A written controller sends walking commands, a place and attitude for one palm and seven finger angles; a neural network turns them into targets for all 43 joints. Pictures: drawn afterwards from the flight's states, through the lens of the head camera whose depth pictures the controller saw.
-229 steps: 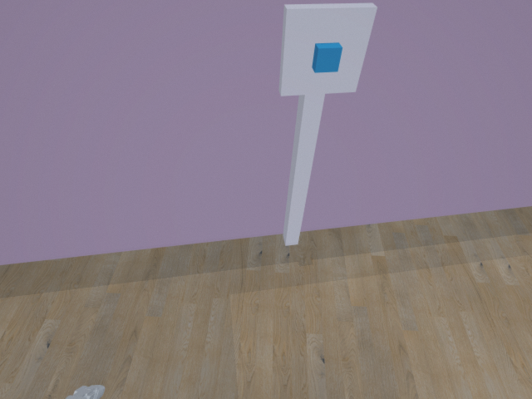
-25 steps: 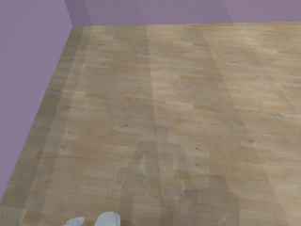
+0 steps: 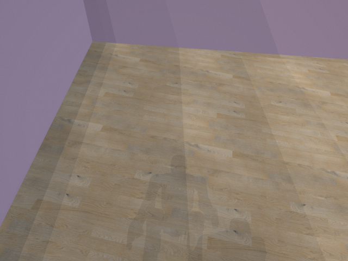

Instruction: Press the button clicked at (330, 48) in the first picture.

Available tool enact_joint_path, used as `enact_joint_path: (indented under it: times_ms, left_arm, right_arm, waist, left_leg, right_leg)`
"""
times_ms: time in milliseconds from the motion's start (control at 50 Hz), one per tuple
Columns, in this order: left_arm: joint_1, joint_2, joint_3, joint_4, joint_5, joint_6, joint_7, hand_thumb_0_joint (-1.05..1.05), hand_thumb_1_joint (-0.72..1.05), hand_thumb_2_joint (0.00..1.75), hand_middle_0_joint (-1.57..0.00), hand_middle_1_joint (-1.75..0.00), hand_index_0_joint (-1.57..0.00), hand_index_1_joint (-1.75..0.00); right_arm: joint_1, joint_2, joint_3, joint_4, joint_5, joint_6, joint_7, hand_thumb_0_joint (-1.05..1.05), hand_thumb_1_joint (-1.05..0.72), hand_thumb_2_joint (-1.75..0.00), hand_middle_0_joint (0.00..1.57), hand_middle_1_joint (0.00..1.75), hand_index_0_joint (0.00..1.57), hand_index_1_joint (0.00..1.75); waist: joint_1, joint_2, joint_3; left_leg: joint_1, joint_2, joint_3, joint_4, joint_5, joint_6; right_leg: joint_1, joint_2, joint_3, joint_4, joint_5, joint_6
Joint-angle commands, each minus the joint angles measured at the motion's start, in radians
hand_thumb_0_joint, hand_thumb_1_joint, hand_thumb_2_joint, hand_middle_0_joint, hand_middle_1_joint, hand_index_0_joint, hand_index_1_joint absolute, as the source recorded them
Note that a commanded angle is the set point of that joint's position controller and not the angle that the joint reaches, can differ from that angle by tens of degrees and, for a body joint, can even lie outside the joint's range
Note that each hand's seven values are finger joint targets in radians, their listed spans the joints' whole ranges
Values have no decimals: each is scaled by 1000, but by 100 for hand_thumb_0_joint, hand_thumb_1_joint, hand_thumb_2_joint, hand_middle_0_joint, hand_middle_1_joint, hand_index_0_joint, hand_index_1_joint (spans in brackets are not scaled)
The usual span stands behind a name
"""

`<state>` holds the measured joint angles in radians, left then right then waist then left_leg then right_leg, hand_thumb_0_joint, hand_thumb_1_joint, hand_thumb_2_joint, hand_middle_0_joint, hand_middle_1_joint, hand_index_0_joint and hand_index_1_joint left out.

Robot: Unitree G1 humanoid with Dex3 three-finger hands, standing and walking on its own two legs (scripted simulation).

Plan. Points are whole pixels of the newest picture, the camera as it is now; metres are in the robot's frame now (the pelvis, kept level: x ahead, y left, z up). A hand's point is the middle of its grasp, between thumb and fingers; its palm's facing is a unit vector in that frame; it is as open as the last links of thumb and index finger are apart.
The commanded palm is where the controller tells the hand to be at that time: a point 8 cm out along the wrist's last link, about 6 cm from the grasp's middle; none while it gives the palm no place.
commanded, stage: turn to face it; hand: left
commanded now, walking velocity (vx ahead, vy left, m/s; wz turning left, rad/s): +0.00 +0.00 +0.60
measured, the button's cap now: out of the picture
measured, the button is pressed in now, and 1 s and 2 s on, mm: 0 0 0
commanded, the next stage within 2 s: none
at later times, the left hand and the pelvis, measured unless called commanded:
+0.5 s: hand out of the picture +0.09 +0.16 -0.13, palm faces +0.27 -0.92 -0.28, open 7.4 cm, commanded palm none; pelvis +0.02 -0.06 +0.00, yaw +18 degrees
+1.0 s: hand out of the picture -0.10 +0.20 -0.17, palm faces +0.60 -0.75 -0.26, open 7.4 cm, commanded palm none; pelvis +0.00 -0.02 +0.00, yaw +36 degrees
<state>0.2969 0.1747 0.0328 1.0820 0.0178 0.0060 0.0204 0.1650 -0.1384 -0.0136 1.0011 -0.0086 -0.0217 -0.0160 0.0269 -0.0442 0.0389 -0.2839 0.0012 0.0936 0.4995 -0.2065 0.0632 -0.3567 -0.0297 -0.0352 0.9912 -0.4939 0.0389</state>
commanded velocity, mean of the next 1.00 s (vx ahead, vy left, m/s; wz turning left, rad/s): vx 0.00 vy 0.00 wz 0.60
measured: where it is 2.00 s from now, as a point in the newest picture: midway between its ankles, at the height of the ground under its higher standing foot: outside the picture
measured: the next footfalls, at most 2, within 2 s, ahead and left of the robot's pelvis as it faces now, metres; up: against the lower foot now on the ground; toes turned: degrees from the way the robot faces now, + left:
right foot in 0.34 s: +0.08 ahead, -0.15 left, +0.00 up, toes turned +10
left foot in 0.80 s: -0.02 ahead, +0.08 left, +0.00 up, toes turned +37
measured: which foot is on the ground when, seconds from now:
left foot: down 0.00-0.34, up 0.36-0.78, down 0.80-1.00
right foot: up 0.00-0.32, down 0.34-0.80, up 0.82-1.00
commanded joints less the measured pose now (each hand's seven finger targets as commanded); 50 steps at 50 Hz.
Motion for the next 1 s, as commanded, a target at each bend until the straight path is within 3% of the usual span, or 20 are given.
enact_joint_path:
  times_ms: [0, 180, 240, 280, 300, 320, 340, 360, 380, 420, 540, 680, 720, 740, 760, 780, 800, 840, 880, 980]
  left_arm:
    - [19, 64, 38, -84, 4, 0, 2, 0, 90, 90, -20, -30, -20, -30]
    - [-130, 68, 53, -201, -6, 11, 5, 0, 90, 90, -20, -30, -20, -30]
    - [-113, 77, 53, -218, -13, 5, 8, 0, 90, 90, -20, -30, -20, -30]
    - [-46, 102, 59, -210, -16, -4, 13, 0, 90, 90, -20, -30, -20, -30]
    - [-19, 162, 67, -214, -6, -15, 19, 0, 90, 90, -20, -30, -20, -30]
    - [-18, 259, 85, -222, 9, -21, 26, 0, 90, 90, -20, -30, -20, -30]
    - [-48, 272, 77, -246, 1, -13, 22, 0, 90, 90, -20, -30, -20, -30]
    - [-103, 240, 76, -259, -1, -13, 23, 0, 90, 90, -20, -30, -20, -30]
    - [-154, 205, 61, -268, -1, -12, 20, 0, 90, 90, -20, -30, -20, -30]
    - [-193, 157, 45, -278, 1, -17, 17, 0, 90, 90, -20, -30, -20, -30]
    - [-59, 193, 49, -248, 5, -18, 16, 0, 90, 90, -20, -30, -20, -30]
    - [-20, 256, 70, -230, 15, -2, 10, 0, 90, 90, -20, -30, -20, -30]
    - [-30, 264, 76, -221, 11, 1, 7, 0, 90, 90, -20, -30, -20, -30]
    - [-26, 261, 77, -221, 3, 4, 3, 0, 90, 90, -20, -30, -20, -30]
    - [-19, 233, 74, -238, -5, 6, -3, 0, 90, 90, -20, -30, -20, -30]
    - [-55, 161, 54, -289, -8, 6, -12, 0, 90, 90, -20, -30, -20, -30]
    - [-132, 179, 45, -311, 4, 25, 0, 0, 90, 90, -20, -30, -20, -30]
    - [-153, 171, 56, -284, -3, 22, 0, 0, 90, 90, -20, -30, -20, -30]
    - [-103, 175, 61, -256, -2, 23, -11, 0, 90, 90, -20, -30, -20, -30]
    - [-108, 172, 58, -262, -2, 26, -11, 0, 90, 90, -20, -30, -20, -30]
  right_arm:
    - [71, -185, -52, -48, -8, 6, -6, 0, -90, -90, 20, 30, 20, 30]
    - [117, -237, -93, -71, -20, 29, 0, 0, -90, -90, 20, 30, 20, 30]
    - [106, -251, -106, -90, -20, 37, 2, 0, -90, -90, 20, 30, 20, 30]
    - [79, -245, -110, -109, -11, 42, 7, 0, -90, -90, 20, 30, 20, 30]
    - [86, -207, -108, -119, -2, 42, 15, 0, -90, -90, 20, 30, 20, 30]
    - [108, -131, -95, -149, 0, 40, 19, 0, -90, -90, 20, 30, 20, 30]
    - [111, -180, -106, -150, -17, 47, 16, 0, -90, -90, 20, 30, 20, 30]
    - [81, -179, -110, -137, -19, 67, 20, 0, -90, -90, 20, 30, 20, 30]
    - [83, -173, -109, -122, -20, 75, 28, 0, -90, -90, 20, 30, 20, 30]
    - [113, -156, -100, -105, -20, 79, 39, 0, -90, -90, 20, 30, 20, 30]
    - [10, -166, -89, -135, -16, 86, 43, 0, -90, -90, 20, 30, 20, 30]
    - [-97, -163, -67, -183, -4, 68, 47, 0, -90, -90, 20, 30, 20, 30]
    - [-45, -179, -67, -181, -4, 57, 44, 0, -90, -90, 20, 30, 20, 30]
    - [-3, -209, -75, -175, -8, 51, 43, 0, -90, -90, 20, 30, 20, 30]
    - [71, -296, -98, -162, -14, 40, 39, 0, -90, -90, 20, 30, 20, 30]
    - [132, -415, -127, -157, -12, 37, 33, 0, -90, -90, 20, 30, 20, 30]
    - [187, -417, -122, -126, -1, 42, 24, 0, -90, -90, 20, 30, 20, 30]
    - [94, -357, -109, -146, -9, 38, 5, 0, -90, -90, 20, 30, 20, 30]
    - [-9, -309, -90, -177, -11, 33, 6, 0, -90, -90, 20, 30, 20, 30]
    - [4, -308, -94, -176, -9, 31, 10, 0, -90, -90, 20, 30, 20, 30]
  waist:
    - [-21, 154, -61]
    - [-53, 211, -86]
    - [-40, 222, -110]
    - [-1, 186, -136]
    - [9, 61, -154]
    - [8, -244, -135]
    - [1, -200, -120]
    - [-16, -177, -62]
    - [-45, -130, 1]
    - [-75, -108, 36]
    - [-15, -138, -22]
    - [24, -174, -59]
    - [-6, -162, -104]
    - [-31, -110, -130]
    - [-76, 66, -200]
    - [-113, 372, -206]
    - [-136, 267, -197]
    - [-106, 280, -124]
    - [-47, 215, -85]
    - [-50, 182, -98]
  left_leg:
    - [41, 238, -285, -227, 290, 96]
    - [64, 218, -409, -171, 272, 116]
    - [41, 194, -450, -125, 332, 103]
    - [-51, 145, -428, -56, 250, 48]
    - [-175, 83, -367, 43, 109, -13]
    - [-381, -65, -144, 275, -275, -104]
    - [-348, -33, -141, 485, -371, -106]
    - [-318, -3, -158, 615, -333, -108]
    - [-326, 18, -145, 695, -260, -113]
    - [-331, 38, -108, 732, -156, -130]
    - [-324, 50, -58, 619, -177, -160]
    - [-150, 38, 23, 283, -237, -128]
    - [-49, 28, 44, 96, -147, -112]
    - [75, 23, 41, -37, -20, -100]
    - [295, 151, -115, -105, 215, -39]
    - [422, 429, -458, -102, 671, 114]
    - [370, 458, -428, -91, 705, 160]
    - [263, 353, -358, -88, 609, 140]
    - [177, 253, -266, -100, 544, 88]
    - [186, 223, -307, -127, 446, 99]
  right_leg:
    - [-76, -43, 12, 41, 93, 22]
    - [-63, -5, 18, -165, 67, 33]
    - [35, 26, 14, -317, 97, 24]
    - [216, 13, 12, -559, 262, 18]
    - [368, -104, 113, -682, 300, -10]
    - [452, -400, 367, -737, 382, -113]
    - [294, -482, 346, -727, 407, -182]
    - [162, -428, 321, -748, 328, -179]
    - [106, -365, 235, -744, 307, -159]
    - [116, -283, 70, -700, 444, -123]
    - [281, -303, -16, -640, 662, -142]
    - [280, -356, -62, -565, 712, -153]
    - [290, -348, -110, -474, 721, -115]
    - [235, -322, -149, -373, 697, -72]
    - [54, -264, -181, -170, 518, -11]
    - [-252, -125, -167, 51, -159, 65]
    - [-266, -123, -44, 150, -183, 55]
    - [-286, -121, 12, 214, -63, 62]
    - [-223, -103, 10, 194, 50, 65]
    - [-182, -70, 17, 66, 86, 74]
